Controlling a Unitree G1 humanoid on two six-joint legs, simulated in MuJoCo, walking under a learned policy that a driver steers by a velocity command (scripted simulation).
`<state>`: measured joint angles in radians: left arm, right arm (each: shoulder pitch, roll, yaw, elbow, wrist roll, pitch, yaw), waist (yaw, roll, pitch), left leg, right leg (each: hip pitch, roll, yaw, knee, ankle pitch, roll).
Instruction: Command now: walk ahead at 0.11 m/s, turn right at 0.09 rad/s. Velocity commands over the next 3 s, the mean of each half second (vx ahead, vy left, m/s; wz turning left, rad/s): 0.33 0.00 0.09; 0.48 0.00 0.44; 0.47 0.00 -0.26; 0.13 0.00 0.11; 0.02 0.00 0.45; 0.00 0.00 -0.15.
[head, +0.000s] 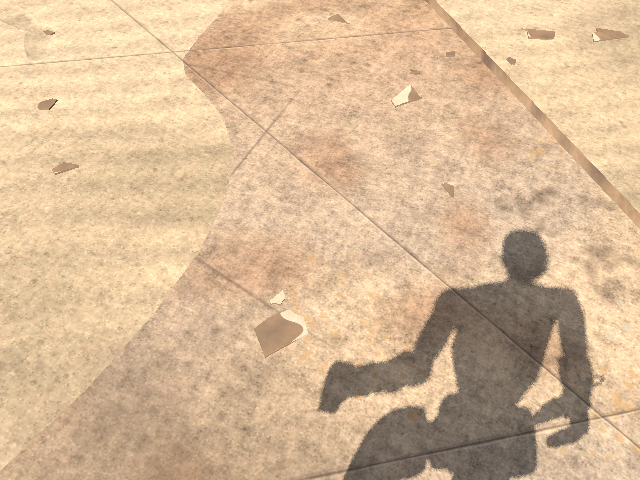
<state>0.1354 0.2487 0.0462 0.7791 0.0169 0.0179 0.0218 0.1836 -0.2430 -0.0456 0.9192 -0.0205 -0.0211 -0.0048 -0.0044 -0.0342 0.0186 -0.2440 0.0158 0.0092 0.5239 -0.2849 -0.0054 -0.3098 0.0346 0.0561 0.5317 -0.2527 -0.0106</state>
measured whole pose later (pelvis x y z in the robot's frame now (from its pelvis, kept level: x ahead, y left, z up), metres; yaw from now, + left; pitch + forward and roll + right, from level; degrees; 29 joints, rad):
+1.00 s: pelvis +0.41 +0.09 +0.01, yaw +20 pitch +2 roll +1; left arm 0.11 0.29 0.06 0.74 0.01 -0.10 0.02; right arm 0.29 -0.26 -0.06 0.80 0.01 -0.07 0.01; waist -0.05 -0.03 0.03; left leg -0.14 -0.13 -0.07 0.30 -0.19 0.10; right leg -0.70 -0.14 0.08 0.74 0.04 0.04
